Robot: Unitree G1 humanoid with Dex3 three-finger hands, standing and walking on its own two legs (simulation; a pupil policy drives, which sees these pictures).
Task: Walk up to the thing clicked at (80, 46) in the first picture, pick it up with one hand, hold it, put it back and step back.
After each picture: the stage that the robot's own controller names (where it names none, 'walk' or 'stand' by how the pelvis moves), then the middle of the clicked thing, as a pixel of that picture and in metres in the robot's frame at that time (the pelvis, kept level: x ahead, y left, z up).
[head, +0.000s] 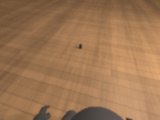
stand; (80, 46) +1.50 +0.20 -0.72
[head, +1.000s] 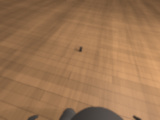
walk; (80, 49) +1.37 +0.16 -0.71
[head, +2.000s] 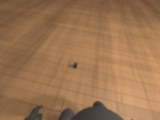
walk; (75, 65) +0.87 +0.17 -0.72
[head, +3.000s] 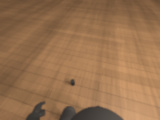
walk; (72, 82) +0.54 +0.20 -0.69
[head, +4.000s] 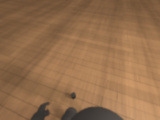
stand; (73, 95) +0.36 +0.17 -0.70
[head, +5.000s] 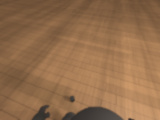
stand; (72, 98) +0.34 +0.18 -0.72
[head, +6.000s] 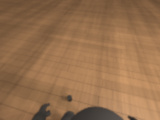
stand; (69, 98) +0.31 +0.22 -0.72
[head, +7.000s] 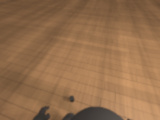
stand; (72, 98) +0.33 +0.19 -0.73
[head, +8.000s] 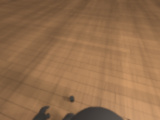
stand; (72, 99) +0.33 +0.19 -0.73
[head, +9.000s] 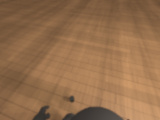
go down; (72, 99) +0.33 +0.19 -0.73
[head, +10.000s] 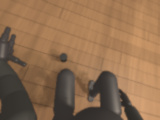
go down; (63, 58) +0.45 +0.17 -0.33
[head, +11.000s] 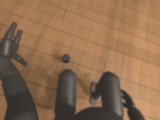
approach; (66, 58) +0.44 +0.17 -0.32
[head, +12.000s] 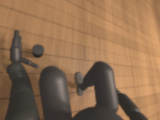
close in; (38, 51) +0.44 +0.22 -0.23
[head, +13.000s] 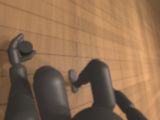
close; (25, 49) +0.44 +0.23 -0.23
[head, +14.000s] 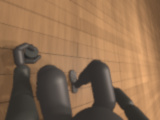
lift; (30, 53) +0.41 +0.22 -0.24
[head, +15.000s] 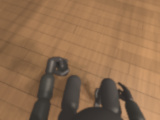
lift; (63, 68) +0.33 +0.19 -0.05
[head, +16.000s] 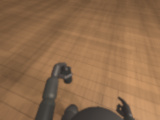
hold; (67, 75) +0.31 +0.16 +0.00
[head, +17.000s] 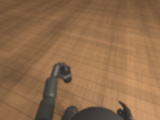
hold; (66, 75) +0.31 +0.17 +0.00
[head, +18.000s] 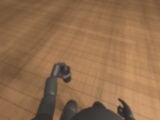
crouch; (66, 74) +0.32 +0.17 -0.04
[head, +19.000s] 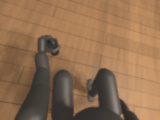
lower; (53, 48) +0.48 +0.20 -0.11
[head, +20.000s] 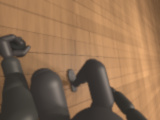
lower; (19, 48) +0.45 +0.24 -0.24
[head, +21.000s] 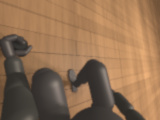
lower; (21, 48) +0.45 +0.25 -0.24
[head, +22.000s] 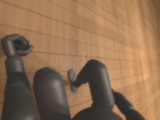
lower; (22, 47) +0.45 +0.24 -0.24
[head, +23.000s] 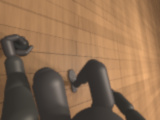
lower; (21, 48) +0.45 +0.24 -0.24
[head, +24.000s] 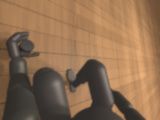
open; (24, 48) +0.44 +0.22 -0.25
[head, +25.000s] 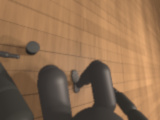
stand; (32, 48) +0.43 +0.22 -0.24
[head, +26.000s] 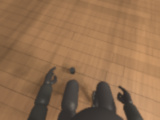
walk; (72, 70) +0.43 +0.15 -0.48
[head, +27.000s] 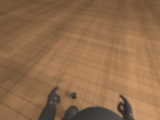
stand; (74, 95) +0.37 +0.14 -0.66
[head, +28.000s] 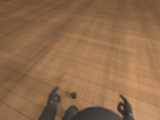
stand; (74, 95) +0.37 +0.15 -0.67
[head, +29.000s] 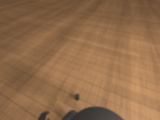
stand; (77, 97) +0.38 +0.13 -0.72
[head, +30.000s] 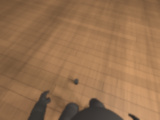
walk; (76, 81) +0.44 +0.09 -0.71
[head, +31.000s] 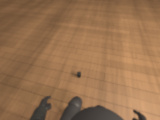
walk; (79, 74) +0.61 +0.16 -0.70
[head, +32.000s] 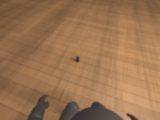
walk; (77, 59) +0.93 +0.19 -0.70
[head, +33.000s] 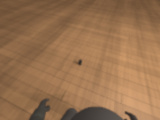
stand; (80, 62) +0.99 +0.16 -0.72
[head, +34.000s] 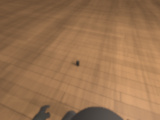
stand; (77, 63) +0.99 +0.19 -0.72
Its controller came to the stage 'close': yes
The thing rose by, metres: 0.71
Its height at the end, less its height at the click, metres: +0.00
